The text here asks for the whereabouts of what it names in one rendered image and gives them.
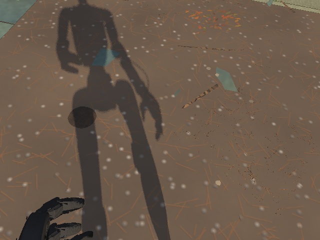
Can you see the robot left hand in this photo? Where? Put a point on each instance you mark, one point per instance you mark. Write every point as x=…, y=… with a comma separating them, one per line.
x=37, y=225

